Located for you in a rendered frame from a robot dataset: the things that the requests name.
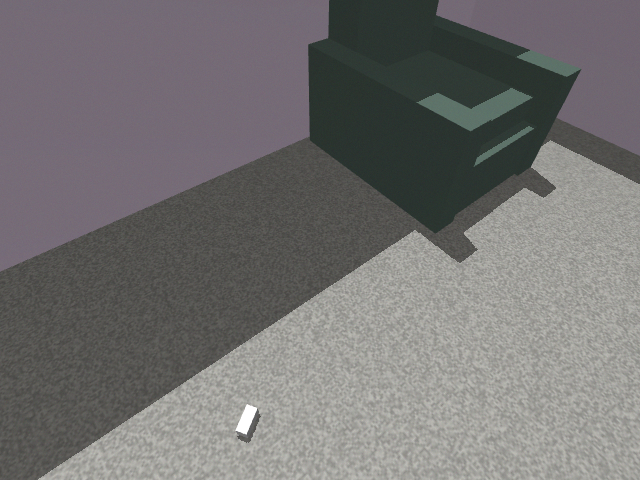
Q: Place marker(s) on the armchair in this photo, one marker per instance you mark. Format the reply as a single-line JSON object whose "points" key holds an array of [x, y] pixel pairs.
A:
{"points": [[431, 113]]}

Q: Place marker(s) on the small box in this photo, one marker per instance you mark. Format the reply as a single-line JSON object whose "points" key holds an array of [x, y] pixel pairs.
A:
{"points": [[247, 421]]}

